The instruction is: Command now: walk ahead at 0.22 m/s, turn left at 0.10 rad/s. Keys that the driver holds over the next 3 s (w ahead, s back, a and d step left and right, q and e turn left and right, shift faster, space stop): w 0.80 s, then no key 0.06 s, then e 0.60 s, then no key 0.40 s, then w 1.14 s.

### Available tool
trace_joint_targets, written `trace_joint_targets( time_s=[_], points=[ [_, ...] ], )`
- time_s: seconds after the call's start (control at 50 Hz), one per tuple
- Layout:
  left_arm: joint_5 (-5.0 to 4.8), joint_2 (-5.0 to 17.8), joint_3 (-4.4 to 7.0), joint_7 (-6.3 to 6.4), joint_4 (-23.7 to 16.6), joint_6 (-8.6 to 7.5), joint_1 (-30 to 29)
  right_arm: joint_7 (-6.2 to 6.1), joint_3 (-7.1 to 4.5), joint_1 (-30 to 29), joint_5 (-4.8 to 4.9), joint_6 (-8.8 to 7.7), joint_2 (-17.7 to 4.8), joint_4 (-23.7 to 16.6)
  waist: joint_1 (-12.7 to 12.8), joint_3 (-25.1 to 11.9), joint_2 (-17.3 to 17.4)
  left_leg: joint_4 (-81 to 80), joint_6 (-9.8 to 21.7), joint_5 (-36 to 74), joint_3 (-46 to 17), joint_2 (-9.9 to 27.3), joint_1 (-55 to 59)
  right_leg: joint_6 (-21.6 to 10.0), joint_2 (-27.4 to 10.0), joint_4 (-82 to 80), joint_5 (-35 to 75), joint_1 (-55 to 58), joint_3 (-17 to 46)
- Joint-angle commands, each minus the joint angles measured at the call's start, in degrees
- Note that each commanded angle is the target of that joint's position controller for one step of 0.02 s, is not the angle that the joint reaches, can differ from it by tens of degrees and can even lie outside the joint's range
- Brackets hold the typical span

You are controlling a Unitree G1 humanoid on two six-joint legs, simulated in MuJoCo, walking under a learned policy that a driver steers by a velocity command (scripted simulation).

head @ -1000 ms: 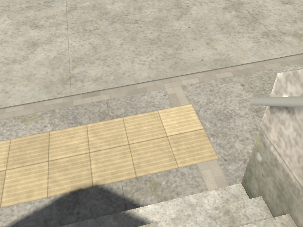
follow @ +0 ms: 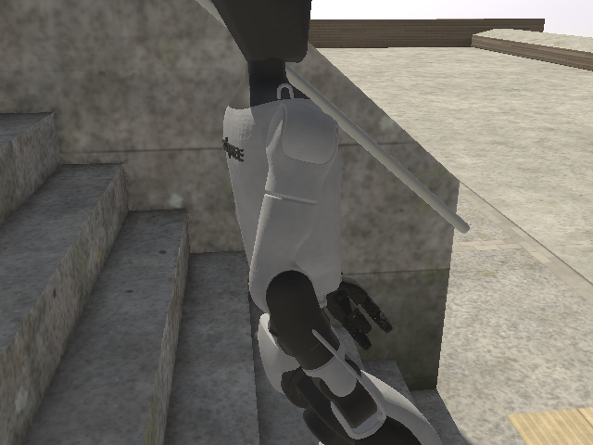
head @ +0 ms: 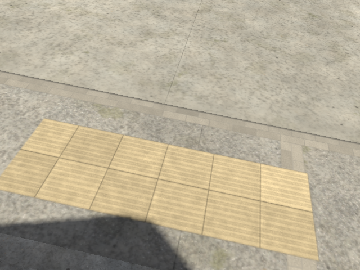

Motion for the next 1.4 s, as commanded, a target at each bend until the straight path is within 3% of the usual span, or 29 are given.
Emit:
trace_joint_targets(
  time_s=[0.02,0.08,0.1,0.12,0.16,0.3,0.4,0.44,0.48,0.56,0.6,0.62,0.64,0.7,0.72,0.74,0.76,0.8,0.84,0.88,0.98,1.04,1.06,1.08,1.1,1.16,1.2,1.28,1.4],
  points=[
    [-1.13,4.0,0.38,-1.29,-2.2,-1.26,3.5,2.04,-3.65,-3.5,-1.41,-0.14,-11.4,-4.4,2.1,6.6,18.6,-25.6,7.5,-28.0,-16.3,10.4,-14.0,-4.5,0.5,-23.6,-15.1,23.6,-6.5],
    [0.62,4.6,0.98,-0.33,1.9,-2.8,15.6,2.19,-4.77,1.0,-2.18,1.34,-9.4,-2.7,5.4,10.9,6.7,-11.6,6.3,-28.3,-13.5,6.3,-15.8,-8.9,-1.7,-47.0,-23.3,33.3,-3.4],
    [0.44,4.8,0.71,-0.19,2.9,-3.92,20.8,2.1,-4.96,-0.4,-1.94,1.18,-6.8,-2.6,5.8,8.8,1.8,4.5,3.7,-22.1,-6.4,3.6,-23.4,-10.0,-9.1,-43.5,-24.4,41.3,7.7],
    [0.38,10.9,2.3,-0.46,4.4,-5.09,25.7,2.64,-5.79,-6.8,1.09,-0.88,-9.5,-6.5,9.3,10.3,-7.7,-0.8,2.2,-20.0,1.2,-0.8,-36.1,-15.8,-17.1,-50.4,-32.8,43.9,27.8],
    [-0.53,10.8,3.1,-0.24,5.2,-6.64,24.3,3.03,-7.02,-17.2,0.73,-3.28,-11.9,-7.2,11.1,15.3,-2.2,-1.7,-0.2,-10.2,3.9,3.4,-35.6,-17.4,-18.2,-53.3,-29.2,39.8,32.2],
    [-0.13,8.4,2.64,0.19,5.6,-8.86,25.4,3.74,-6.93,-14.3,-2.07,-1.39,-7.4,0.4,3.9,5.4,-2.0,21.8,0.6,10.2,8.8,4.9,-20.5,-16.2,-13.3,-39.7,14.6,24.8,13.9],
    [1.14,8.3,2.51,2.74,10.5,-9.99,38.7,3.66,-8.23,-25.8,-2.5,-2.65,-8.4,-0.5,11.1,6.5,-2.4,12.3,-1.0,25.4,-0.1,6.1,-41.2,-17.1,-11.4,-28.8,5.5,37.9,17.1],
    [-0.57,4.9,1.28,2.33,9.0,-10.81,29.1,5.73,-6.52,-28.5,-2.26,-3.55,-3.8,-2.4,8.6,7.1,3.7,-0.4,-0.7,53.0,8.8,6.7,-10.5,-14.4,-7.0,-29.5,-10.1,8.5,7.9],
    [-0.34,7.1,1.9,1.19,9.9,-11.09,29.1,6.12,-5.95,-28.6,-0.71,-3.56,-3.1,-2.9,11.2,8.7,2.3,-3.8,-1.3,51.7,12.6,6.2,1.4,-14.4,-6.3,-27.9,-12.3,2.1,5.8],
    [2.01,6.9,2.34,2.38,13.0,-10.28,28.9,3.09,-7.32,-12.0,0.07,-4.03,-7.8,3.7,8.2,8.0,-1.2,-17.6,-0.3,45.7,6.5,12.5,3.2,-14.6,-5.1,-2.1,2.7,17.5,5.0],
    [2.06,9.3,3.58,3.08,14.8,-8.88,27.7,2.29,-9.41,3.9,-2.03,-3.97,-10.6,10.2,1.0,4.7,0.4,-25.1,0.1,44.3,9.0,12.6,21.6,-15.3,-3.6,22.9,18.4,11.8,4.7],
    [1.59,7.1,4.21,2.42,15.6,-8.87,28.4,2.37,-10.7,12.2,-2.96,-3.65,-14.4,13.2,-1.4,3.4,13.7,-21.4,3.1,57.6,4.3,18.1,37.5,-13.1,6.4,46.5,-31.6,-5.4,0.8],
    [-0.9,4.2,3.72,2.32,13.9,-9.36,39.8,3.48,-9.86,12.5,-1.93,-3.78,-14.8,12.7,7.0,-5.9,18.1,7.6,3.2,82.2,-0.2,27.7,55.0,-11.4,3.2,48.6,-42.9,-22.4,2.8],
    [2.95,6.9,4.62,2.27,13.8,-8.77,30.2,3.54,-9.4,9.4,0.98,-4.12,-13.3,12.2,4.5,-3.5,14.1,-4.8,15.8,35.4,-14.2,30.4,28.8,-10.2,-3.0,39.7,-28.6,-23.3,-0.7],
    [3.9,7.6,5.34,2.65,14.4,-8.85,25.4,3.72,-7.16,10.3,0.32,-5.42,-7.1,13.6,4.3,3.6,7.8,-2.8,13.5,42.5,-9.3,28.3,17.9,-9.6,-4.7,22.9,-13.0,-22.8,7.1],
    [2.92,3.4,4.62,2.53,12.2,-7.75,21.9,3.19,-8.24,7.9,-0.51,-5.35,-11.5,14.5,5.7,6.1,17.4,-5.1,16.0,31.0,-13.3,31.4,4.8,-7.3,-5.6,14.7,-9.7,-18.7,3.9],
    [3.03,4.4,4.71,2.19,11.9,-7.16,17.5,2.89,-6.59,5.6,-0.93,-5.81,-6.6,15.0,6.5,8.9,9.8,-4.6,13.9,27.5,-10.1,26.3,-6.3,-4.6,-6.6,6.4,-0.3,-12.5,3.1],
    [2.65,2.6,4.68,1.4,16.7,-6.2,24.7,2.51,-6.95,2.5,-1.7,-5.9,-9.5,13.6,9.5,4.4,14.0,-3.2,11.5,32.4,-5.1,21.0,-15.6,-5.1,-2.7,11.1,7.3,2.5,-4.3],
    [2.08,3.6,4.93,1.12,12.8,-6.81,15.7,1.44,-6.03,3.3,1.04,-7.16,-5.4,15.3,8.7,5.6,12.1,2.7,7.1,11.1,-2.1,15.8,-11.6,-7.2,-3.0,-1.9,25.2,-4.1,-1.2],
    [2.3,1.0,3.31,0.02,12.1,-8.12,13.3,0.34,-6.16,-2.9,1.56,-7.7,-6.7,13.5,10.8,4.4,5.8,5.2,3.5,-8.8,5.7,11.4,-27.2,-7.2,0.0,-18.4,48.2,18.0,-5.5],
    [0.56,3.1,2.54,0.06,9.5,-9.14,10.3,-0.66,-5.46,5.9,-1.69,-5.27,-7.0,16.4,3.5,10.1,11.2,23.1,4.5,8.4,7.6,14.6,-12.1,-9.2,-1.6,-38.5,40.4,18.5,-6.8],
    [-0.33,8.4,5.31,-0.91,17.1,-9.17,31.1,-2.05,-6.27,8.5,-3.22,-2.39,-9.7,17.1,8.5,3.2,4.3,55.3,6.5,10.6,9.1,11.2,-5.2,-10.9,-7.3,-60.5,34.5,35.6,-3.8],
    [0.23,11.4,4.89,-1.9,17.9,-9.16,33.7,-0.71,-6.13,14.1,-1.29,-2.6,-4.7,16.5,4.5,-1.4,-8.4,80.4,2.8,-36.1,15.6,2.6,-24.2,-13.3,-15.0,-35.0,77.2,51.1,2.3],
    [-0.92,11.4,4.34,-2.57,16.3,-8.72,31.6,-1.21,-5.81,13.2,-0.19,-2.22,-5.9,13.3,2.5,-2.7,-9.2,87.5,1.7,-40.6,15.3,3.5,-42.9,-16.5,-19.1,-24.7,88.6,58.6,11.4],
    [-2.13,11.2,4.4,-2.37,14.1,-8.59,30.3,-1.2,-5.91,6.5,-0.87,-1.78,-8.9,10.7,5.3,-3.7,-4.4,87.1,1.0,-36.1,14.9,4.7,-49.0,-20.5,-21.2,-28.4,83.3,56.7,14.9],
    [0.46,12.2,4.3,0.68,10.1,-7.49,21.0,-1.29,-5.14,-5.1,-2.79,0.53,-8.0,7.4,3.4,-1.8,3.4,79.8,-3.2,-16.9,7.6,8.1,-44.8,-30.5,-24.8,-38.5,37.3,29.9,25.9],
    [0.4,8.2,2.24,0.67,10.4,-7.72,21.6,-1.69,-5.27,-9.0,-3.21,2.06,-7.2,6.5,2.2,2.7,9.1,72.2,-4.6,-4.4,6.8,7.5,-43.7,-23.6,-15.9,-35.6,30.4,19.0,19.5],
    [-1.29,4.4,-0.01,2.42,6.8,-7.4,19.2,-0.18,-4.13,-16.0,-3.19,3.94,-2.6,1.5,3.2,2.1,2.4,58.8,-8.8,9.9,9.3,5.1,-42.7,-17.2,-9.1,-34.0,17.9,10.2,20.7],
    [-0.65,6.7,0.3,3.03,0.5,-6.06,17.3,-0.13,-5.01,-22.1,-3.02,4.11,-5.0,-2.8,6.0,1.4,-2.5,55.5,-10.4,11.2,7.4,4.6,-43.8,-14.7,-7.8,-35.2,11.1,17.5,27.9]
  ],
)
Next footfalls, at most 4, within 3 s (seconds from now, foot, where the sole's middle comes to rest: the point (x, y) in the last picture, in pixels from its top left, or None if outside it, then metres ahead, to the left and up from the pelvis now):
0.10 right None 0.02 -0.15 -0.76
0.60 left None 0.34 0.10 -0.97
1.04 right None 0.54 -0.07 -1.17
1.74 left None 0.59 0.14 -1.17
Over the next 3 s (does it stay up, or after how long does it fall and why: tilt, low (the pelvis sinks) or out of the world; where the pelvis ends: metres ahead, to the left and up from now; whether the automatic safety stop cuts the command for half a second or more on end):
stays up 0.93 -0.09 -0.71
